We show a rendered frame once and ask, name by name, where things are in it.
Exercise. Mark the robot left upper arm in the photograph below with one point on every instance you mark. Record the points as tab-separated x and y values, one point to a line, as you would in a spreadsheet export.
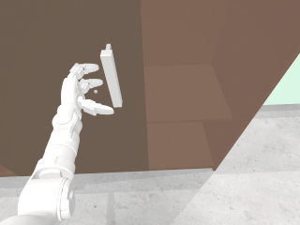
45	201

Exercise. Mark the left robot hand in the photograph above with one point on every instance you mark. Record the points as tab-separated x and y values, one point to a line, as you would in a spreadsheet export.
73	91

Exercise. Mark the handle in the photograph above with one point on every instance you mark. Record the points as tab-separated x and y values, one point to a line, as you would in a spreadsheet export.
107	60

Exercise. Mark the robot left forearm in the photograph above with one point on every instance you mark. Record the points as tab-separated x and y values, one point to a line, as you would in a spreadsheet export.
62	148

